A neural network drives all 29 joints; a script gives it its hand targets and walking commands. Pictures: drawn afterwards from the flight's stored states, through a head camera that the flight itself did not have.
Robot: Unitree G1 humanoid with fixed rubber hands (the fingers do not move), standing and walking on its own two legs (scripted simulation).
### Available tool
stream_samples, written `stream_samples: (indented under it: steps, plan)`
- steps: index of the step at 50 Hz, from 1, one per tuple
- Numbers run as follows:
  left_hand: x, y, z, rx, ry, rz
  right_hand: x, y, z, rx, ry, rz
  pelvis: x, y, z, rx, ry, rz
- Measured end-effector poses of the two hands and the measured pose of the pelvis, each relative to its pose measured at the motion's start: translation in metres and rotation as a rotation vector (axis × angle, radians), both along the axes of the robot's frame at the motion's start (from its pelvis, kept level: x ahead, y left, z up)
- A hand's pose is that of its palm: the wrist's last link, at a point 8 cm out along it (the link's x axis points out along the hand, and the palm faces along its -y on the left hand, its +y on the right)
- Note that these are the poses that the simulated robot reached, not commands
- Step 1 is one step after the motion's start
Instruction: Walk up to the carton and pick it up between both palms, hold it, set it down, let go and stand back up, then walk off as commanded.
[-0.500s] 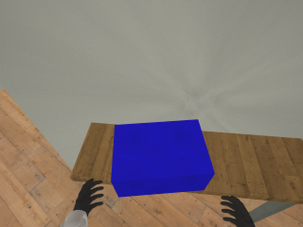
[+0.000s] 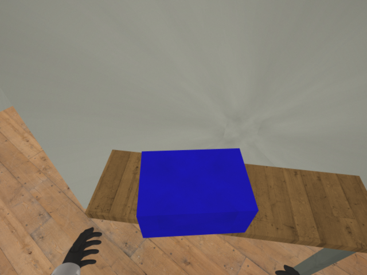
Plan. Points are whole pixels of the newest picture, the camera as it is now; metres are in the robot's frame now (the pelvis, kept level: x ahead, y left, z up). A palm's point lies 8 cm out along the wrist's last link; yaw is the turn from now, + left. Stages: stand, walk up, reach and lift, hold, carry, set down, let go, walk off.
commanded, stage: stand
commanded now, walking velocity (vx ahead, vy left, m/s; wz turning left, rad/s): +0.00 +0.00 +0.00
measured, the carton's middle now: (192, 191) +0.38 -0.01 -0.11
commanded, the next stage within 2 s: walk off in 1.28 s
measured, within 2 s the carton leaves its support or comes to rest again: neither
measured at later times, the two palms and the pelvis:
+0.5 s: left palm out of the picture +0.11 +0.27 -0.10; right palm out of the picture +0.06 -0.25 -0.11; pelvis -0.03 +0.00 +0.00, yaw +0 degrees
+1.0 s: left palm out of the picture +0.11 +0.28 -0.10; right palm out of the picture +0.05 -0.25 -0.11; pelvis -0.02 +0.01 +0.00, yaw +0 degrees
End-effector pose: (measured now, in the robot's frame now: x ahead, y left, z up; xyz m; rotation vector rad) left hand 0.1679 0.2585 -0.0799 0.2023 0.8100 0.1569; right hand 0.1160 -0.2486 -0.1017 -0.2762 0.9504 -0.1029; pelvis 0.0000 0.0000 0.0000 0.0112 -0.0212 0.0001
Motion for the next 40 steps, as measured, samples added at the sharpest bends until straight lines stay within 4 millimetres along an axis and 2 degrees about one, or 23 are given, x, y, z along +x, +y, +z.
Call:
stream_samples:
  steps: [5, 20, 30, 40]
  plan:
    - [-0.016, 0.007, -0.005, 0.013, 0.038, 0.012, -0.015, -0.001, -0.004, 0.002, 0.035, -0.01, -0.006, 0.0, 0.0, 0.0, -0.01, 0.0]
    - [-0.05, 0.012, -0.014, 0.009, 0.09, 0.033, -0.047, -0.001, -0.008, 0.007, 0.084, -0.025, -0.025, 0.002, 0.001, -0.003, -0.034, 0.0]
    - [-0.062, 0.017, -0.018, 0.003, 0.106, 0.039, -0.062, 0.002, -0.008, 0.007, 0.106, -0.03, -0.032, 0.006, 0.001, -0.008, -0.043, 0.0]
    - [-0.065, 0.022, -0.021, 0.004, 0.125, 0.043, -0.073, 0.003, -0.01, 0.003, 0.143, -0.042, -0.031, 0.009, 0.002, -0.012, -0.041, 0.0]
